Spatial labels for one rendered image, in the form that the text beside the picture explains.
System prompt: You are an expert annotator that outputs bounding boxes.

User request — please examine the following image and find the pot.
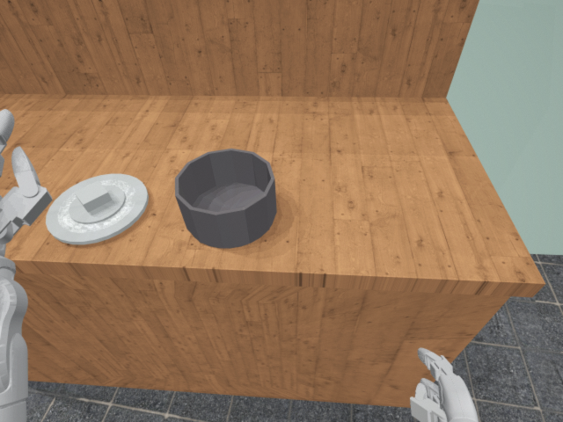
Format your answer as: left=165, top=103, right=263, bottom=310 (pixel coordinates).
left=175, top=149, right=277, bottom=249

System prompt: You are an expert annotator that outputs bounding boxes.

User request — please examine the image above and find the left robot forearm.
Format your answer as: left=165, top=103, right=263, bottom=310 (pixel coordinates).
left=0, top=256, right=28, bottom=422

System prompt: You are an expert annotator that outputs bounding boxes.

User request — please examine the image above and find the robot right hand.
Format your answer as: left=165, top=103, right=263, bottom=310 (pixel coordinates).
left=410, top=348, right=479, bottom=422

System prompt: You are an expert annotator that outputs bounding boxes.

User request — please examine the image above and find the knob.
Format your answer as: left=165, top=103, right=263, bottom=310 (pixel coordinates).
left=74, top=181, right=112, bottom=213

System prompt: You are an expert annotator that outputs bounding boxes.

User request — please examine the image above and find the table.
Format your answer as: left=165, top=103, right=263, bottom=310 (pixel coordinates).
left=0, top=0, right=545, bottom=408

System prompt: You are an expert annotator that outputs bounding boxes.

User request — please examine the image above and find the lid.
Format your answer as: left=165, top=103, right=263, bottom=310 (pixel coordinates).
left=46, top=174, right=149, bottom=244

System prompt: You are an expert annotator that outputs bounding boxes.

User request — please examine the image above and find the robot left hand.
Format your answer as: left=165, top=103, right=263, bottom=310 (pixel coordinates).
left=0, top=109, right=52, bottom=257

